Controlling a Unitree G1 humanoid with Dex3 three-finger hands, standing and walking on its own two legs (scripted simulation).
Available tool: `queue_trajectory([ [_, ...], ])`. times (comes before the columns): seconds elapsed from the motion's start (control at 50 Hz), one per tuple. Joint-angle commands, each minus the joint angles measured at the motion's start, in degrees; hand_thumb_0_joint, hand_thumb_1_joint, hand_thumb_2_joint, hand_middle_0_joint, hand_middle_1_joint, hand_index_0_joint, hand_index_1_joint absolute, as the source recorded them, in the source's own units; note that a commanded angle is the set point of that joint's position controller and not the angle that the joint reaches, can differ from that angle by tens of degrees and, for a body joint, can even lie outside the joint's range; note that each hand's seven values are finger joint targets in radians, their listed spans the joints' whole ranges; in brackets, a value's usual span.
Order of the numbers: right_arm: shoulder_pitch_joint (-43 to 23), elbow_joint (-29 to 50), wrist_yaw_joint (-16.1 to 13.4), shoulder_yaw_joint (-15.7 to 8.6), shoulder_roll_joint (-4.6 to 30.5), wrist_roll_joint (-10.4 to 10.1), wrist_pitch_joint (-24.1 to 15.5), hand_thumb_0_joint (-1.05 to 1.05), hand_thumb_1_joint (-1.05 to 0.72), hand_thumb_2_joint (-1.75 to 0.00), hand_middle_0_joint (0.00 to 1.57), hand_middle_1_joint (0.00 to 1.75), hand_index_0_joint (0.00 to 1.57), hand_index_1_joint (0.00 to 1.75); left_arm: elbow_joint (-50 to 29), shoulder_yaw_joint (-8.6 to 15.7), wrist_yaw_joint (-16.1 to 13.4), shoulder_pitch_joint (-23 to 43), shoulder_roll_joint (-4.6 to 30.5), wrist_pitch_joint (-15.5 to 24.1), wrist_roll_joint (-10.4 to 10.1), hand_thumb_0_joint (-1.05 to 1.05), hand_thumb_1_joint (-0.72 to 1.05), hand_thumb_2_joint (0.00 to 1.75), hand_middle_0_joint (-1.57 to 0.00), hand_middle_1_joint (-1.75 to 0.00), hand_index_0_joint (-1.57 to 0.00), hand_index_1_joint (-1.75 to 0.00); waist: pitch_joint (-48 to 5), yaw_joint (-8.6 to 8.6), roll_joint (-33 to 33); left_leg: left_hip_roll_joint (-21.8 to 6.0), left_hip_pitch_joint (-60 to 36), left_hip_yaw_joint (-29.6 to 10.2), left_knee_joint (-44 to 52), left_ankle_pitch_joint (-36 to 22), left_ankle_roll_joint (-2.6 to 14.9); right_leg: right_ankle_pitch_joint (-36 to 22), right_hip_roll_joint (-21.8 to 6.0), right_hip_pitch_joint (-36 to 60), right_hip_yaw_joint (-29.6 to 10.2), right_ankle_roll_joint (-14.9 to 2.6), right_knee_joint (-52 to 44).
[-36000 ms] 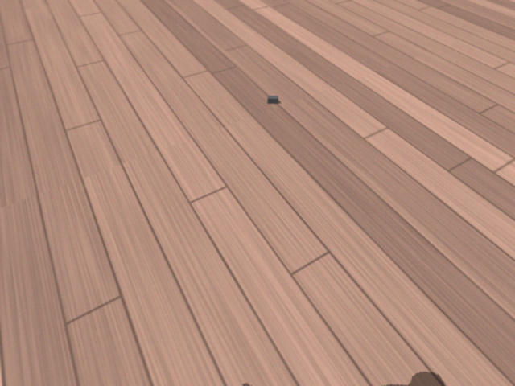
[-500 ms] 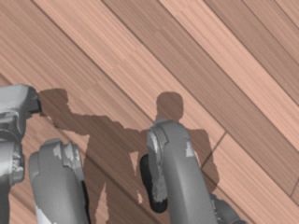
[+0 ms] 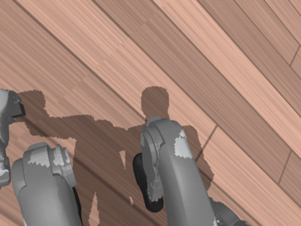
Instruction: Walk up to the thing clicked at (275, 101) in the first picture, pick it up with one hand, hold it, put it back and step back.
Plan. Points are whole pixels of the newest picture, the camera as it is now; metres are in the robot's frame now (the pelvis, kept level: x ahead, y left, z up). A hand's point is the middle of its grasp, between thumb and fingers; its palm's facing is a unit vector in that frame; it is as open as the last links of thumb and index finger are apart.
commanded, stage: rest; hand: left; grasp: from above
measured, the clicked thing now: (8, 112) +0.42 +0.28 -0.27
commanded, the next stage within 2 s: open in 0.32 s
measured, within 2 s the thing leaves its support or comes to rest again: neither
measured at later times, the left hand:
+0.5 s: hand (4, 115) +0.41 +0.28 -0.24, palm faces -0.45 -0.14 -0.88, open 6.4 cm
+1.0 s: hand (5, 118) +0.40 +0.28 -0.24, palm faces -0.46 -0.14 -0.88, open 10.1 cm
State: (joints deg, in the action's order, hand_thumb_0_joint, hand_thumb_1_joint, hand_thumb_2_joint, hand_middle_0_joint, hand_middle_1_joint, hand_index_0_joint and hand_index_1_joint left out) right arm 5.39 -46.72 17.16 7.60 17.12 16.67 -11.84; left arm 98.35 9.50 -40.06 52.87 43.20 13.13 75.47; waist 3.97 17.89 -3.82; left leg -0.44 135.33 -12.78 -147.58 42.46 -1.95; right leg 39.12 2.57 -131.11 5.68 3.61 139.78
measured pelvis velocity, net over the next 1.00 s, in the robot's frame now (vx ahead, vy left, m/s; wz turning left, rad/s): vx -0.01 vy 0.00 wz -0.03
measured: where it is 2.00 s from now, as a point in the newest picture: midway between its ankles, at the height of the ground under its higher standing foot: (114, 208)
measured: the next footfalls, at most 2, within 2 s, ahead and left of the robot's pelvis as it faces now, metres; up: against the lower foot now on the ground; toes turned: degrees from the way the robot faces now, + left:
none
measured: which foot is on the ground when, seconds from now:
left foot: down 0.00-1.00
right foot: down 0.00-1.00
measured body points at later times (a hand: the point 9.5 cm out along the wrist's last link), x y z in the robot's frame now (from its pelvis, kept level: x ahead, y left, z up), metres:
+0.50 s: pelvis +0.00 +0.00 +0.00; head +0.25 +0.11 +0.36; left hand +0.42 +0.28 -0.19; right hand +0.05 -0.25 -0.08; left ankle +0.06 +0.13 -0.26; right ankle +0.10 -0.13 -0.26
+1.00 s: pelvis -0.01 +0.00 +0.00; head +0.25 +0.11 +0.36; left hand +0.42 +0.28 -0.19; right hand +0.05 -0.25 -0.07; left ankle +0.06 +0.13 -0.26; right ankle +0.10 -0.13 -0.26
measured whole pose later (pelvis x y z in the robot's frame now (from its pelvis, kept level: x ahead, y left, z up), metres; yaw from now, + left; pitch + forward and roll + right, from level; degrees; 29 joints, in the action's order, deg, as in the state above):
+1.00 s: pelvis -0.01 +0.00 +0.00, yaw -2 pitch +27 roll -13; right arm 3.3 -45.6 20.7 11.8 19.0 17.9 -17.3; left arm 103.3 6.9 -43.0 54.6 46.5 12.5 74.5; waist 7.0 19.4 -5.8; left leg -0.6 133.7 -14.6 -147.7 41.9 -1.3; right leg 37.9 3.2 -128.3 7.3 4.1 138.0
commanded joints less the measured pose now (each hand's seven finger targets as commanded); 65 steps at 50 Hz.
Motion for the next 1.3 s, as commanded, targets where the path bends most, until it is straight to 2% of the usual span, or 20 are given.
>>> queue_trajectory([
  [0.0,10.3,0.3,-0.1,-4.5,16.8,0.3,-0.3,0.0,-0.89,-0.9,0.2,0.3,0.2,0.3,-2.9,0.0,-3.3,15.3,11.9,-0.2,-0.4,0.0,0.93,0.15,-1.27,-0.07,-1.28,-0.06,-36.0,2.02,20.6,0.0,-23.9,7.6,14.5,-10.8,2.92,-13.3,2.1,20.0,7.5,-4.56,-12.6],
  [0.06,9.3,0.3,0.1,-4.3,16.8,0.5,-0.7,0.0,-0.89,-0.9,0.2,0.3,0.2,0.3,-3.8,-0.9,-3.7,15.5,11.3,-0.1,-0.9,0.0,0.91,0.16,-1.27,-0.07,-1.28,-0.06,-36.6,1.61,22.3,-0.3,-25.5,7.3,15.2,-11.1,2.54,-13.2,2.5,20.6,7.5,-4.89,-12.5],
  [0.08,9.8,0.2,0.1,-3.9,17.0,0.6,-0.8,0.0,-0.89,-0.9,0.2,0.3,0.2,0.3,-2.5,0.6,-3.9,14.3,12.9,-0.4,-0.6,0.0,0.91,0.17,-1.27,-0.07,-1.27,-0.06,-36.5,1.81,20.9,-0.2,-25.5,7.2,14.7,-11.9,2.64,-14.3,2.4,21.3,7.9,-4.66,-12.3],
  [0.12,10.0,0.0,0.3,-3.9,17.0,0.6,-0.8,0.0,-0.89,-0.9,0.2,0.3,0.2,0.3,-2.3,0.6,-4.0,13.9,12.7,-0.5,-0.6,0.0,0.91,0.14,-1.27,-0.05,-1.28,-0.04,-36.4,1.76,22.0,-0.2,-25.4,7.3,14.9,-12.5,2.52,-14.7,2.4,21.9,7.6,-4.7,-12.2],
  [0.22,8.8,0.5,1.0,-2.4,17.1,1.1,-1.9,0.0,-0.89,-0.9,0.2,0.3,0.2,0.3,0.6,-0.8,-3.7,15.5,12.4,-0.5,-0.6,0.0,0.95,0.12,-1.29,-0.06,-1.3,-0.04,-32.5,3.54,20.4,-0.2,-24.1,6.8,14.3,-10.5,2.77,-13.2,2.2,19.8,8.5,-4.38,-12.3],
  [0.28,8.8,0.4,1.1,-2.5,18.1,1.0,-2.0,0.0,-0.9,-0.9,0.2,0.3,0.2,0.3,-0.4,0.4,-4.5,14.2,14.2,-0.5,-0.8,0.0,0.91,0.14,-1.28,-0.04,-1.28,-0.03,-34.7,1.95,20.8,-0.2,-25.0,6.4,15.7,-11.1,2.54,-13.1,2.5,21.2,8.6,-4.59,-13.1],
  [0.36,7.2,1.0,1.5,-2.3,18.5,1.3,-3.0,0.0,-0.9,-0.9,0.2,0.3,0.2,0.3,0.5,-3.1,-3.9,15.5,11.7,-0.5,-0.8,0.0,0.92,0.16,-1.28,-0.06,-1.29,-0.05,-31.7,3.48,20.2,-0.5,-23.6,5.9,14.9,-8.9,2.7,-11.5,2.6,19.5,8.7,-4.59,-12.7],
  [0.4,8.6,0.8,1.6,-1.5,18.5,1.2,-3.2,0.0,-0.9,-0.9,0.2,0.3,0.2,0.3,0.9,-1.6,-4.1,14.9,13.7,-0.3,-0.8,0.0,0.92,0.13,-1.27,-0.06,-1.28,-0.04,-32.7,3.49,20.1,-0.4,-24.5,6.0,15.1,-10.3,2.72,-12.8,2.5,20.9,8.8,-4.43,-13.1],
  [0.44,7.5,0.8,1.7,-1.4,18.0,1.1,-3.3,0.0,-0.89,-0.9,0.2,0.3,0.2,0.3,0.6,-2.0,-4.3,13.8,13.3,-0.5,-1.2,0.0,0.76,0.13,-1.11,-0.07,-1.12,-0.07,-33.1,2.6,20.3,-0.5,-24.7,5.8,15.0,-10.9,2.53,-13.3,2.7,21.5,8.6,-4.46,-12.9],
  [0.48,7.6,1.4,2.1,-0.9,18.0,1.4,-3.7,0.0,-0.89,-0.9,0.2,0.3,0.2,0.3,1.0,-3.0,-4.3,15.3,12.3,-0.5,-1.2,0.0,0.6,0.13,-0.96,-0.12,-0.98,-0.11,-31.5,3.85,19.9,-0.5,-23.8,5.8,14.3,-9.9,2.67,-12.8,2.5,20.8,8.7,-4.3,-12.6],
  [0.5,7.4,1.1,2.0,-1.6,18.9,1.3,-3.9,0.0,-0.89,-0.9,0.2,0.3,0.2,0.3,0.3,-3.0,-4.3,15.4,12.5,-0.5,-1.4,0.0,0.52,0.17,-0.92,-0.16,-0.93,-0.14,-31.9,3.38,20.0,-0.5,-24.3,5.7,14.9,-9.1,2.67,-11.9,2.7,20.3,8.9,-4.41,-13.1],
  [0.66,7.9,1.0,2.8,-0.9,19.1,1.2,-4.6,0.0,-0.89,-0.9,0.2,0.3,0.2,0.3,0.1,-2.8,-4.7,15.8,13.4,-0.6,-1.6,0.0,0.24,0.36,-0.74,-0.32,-0.74,-0.32,-31.5,3.91,21.9,-0.7,-25.4,5.3,15.5,-10.4,2.31,-13.5,2.8,21.7,9.0,-4.49,-13.2],
  [0.7,7.9,0.9,2.6,-1.3,19.5,1.0,-4.5,0.0,-0.89,-0.9,0.2,0.3,0.2,0.3,-0.5,-1.9,-5.1,15.1,14.4,-0.9,-1.6,0.0,0.16,0.42,-0.7,-0.34,-0.69,-0.35,-33.8,2.92,21.5,-0.7,-25.8,5.4,15.7,-11.5,2.34,-14.0,2.9,22.7,8.8,-4.62,-13.6],
  [0.72,7.7,1.5,2.9,-0.9,19.0,0.8,-4.8,0.0,-0.89,-0.9,0.2,0.3,0.2,0.3,0.8,-2.8,-4.8,15.7,13.7,-1.0,-1.6,0.0,0.16,0.41,-0.68,-0.38,-0.68,-0.38,-31.3,3.96,21.2,-0.7,-24.7,5.5,14.7,-10.6,2.42,-13.5,2.6,21.6,8.8,-4.5,-12.8],
  [0.82,7.4,1.2,3.0,-0.8,19.3,1.1,-5.4,0.0,-0.89,-0.9,0.2,0.3,0.2,0.3,-0.2,-3.4,-4.6,16.3,12.9,-0.8,-1.6,0.0,0.08,0.49,-0.59,-0.47,-0.6,-0.47,-30.6,4.54,20.8,-0.7,-25.2,5.0,15.0,-9.5,2.36,-12.6,2.4,20.7,9.5,-4.35,-13.0],
  [1.04,7.4,0.8,3.1,-1.5,20.6,0.7,-6.2,0.0,-0.89,-0.9,0.2,0.3,0.2,0.3,-1.4,-2.7,-5.5,16.8,14.6,-0.8,-2.1,0.0,-0.08,0.62,-0.46,-0.6,-0.46,-0.6,-31.1,4.1,21.5,-0.8,-25.4,5.0,15.5,-8.8,2.37,-11.5,2.5,20.9,9.2,-4.59,-13.8],
  [1.22,7.1,0.7,3.4,-2.0,20.6,0.2,-6.7,0.0,-0.89,-0.9,0.2,0.3,0.2,0.3,-1.3,-4.1,-5.5,16.6,12.7,-1.3,-2.6,0.0,-0.18,0.71,-0.37,-0.7,-0.36,-0.7,-31.2,4.17,22.5,-1.0,-26.2,4.6,16.1,-9.7,1.98,-12.4,2.5,20.9,9.0,-4.79,-13.2],
  [1.24,8.4,0.3,3.3,-2.0,20.6,0.4,-6.5,0.0,-0.89,-0.9,0.2,0.3,0.2,0.3,-0.6,-2.3,-5.7,15.2,14.3,-1.5,-2.7,0.0,-0.19,0.72,-0.35,-0.74,-0.35,-0.73,-32.7,3.52,22.6,-1.1,-26.7,4.8,16.5,-10.6,1.96,-13.1,2.8,22.5,8.8,-4.75,-13.8],
  [1.26,7.5,0.9,3.6,-1.9,19.9,0.2,-6.6,0.0,-0.89,-0.9,0.2,0.3,0.2,0.3,-0.7,-3.7,-5.2,15.4,12.7,-1.6,-2.6,0.0,-0.2,0.73,-0.34,-0.73,-0.34,-0.73,-32.0,3.58,23.3,-1.0,-26.7,4.6,16.0,-10.5,1.84,-13.1,2.4,21.2,8.9,-4.81,-12.8],
  [1.28,8.0,0.4,3.7,-1.8,20.0,0.4,-6.7,0.0,-0.89,-0.9,0.2,0.3,0.2,0.3,0.1,-2.7,-4.9,14.9,13.7,-1.9,-2.7,0.0,-0.2,0.73,-0.33,-0.75,-0.34,-0.74,-32.1,3.65,22.8,-1.0,-27.1,4.7,16.0,-11.0,1.88,-13.6,2.3,21.3,9.3,-4.63,-12.8],
])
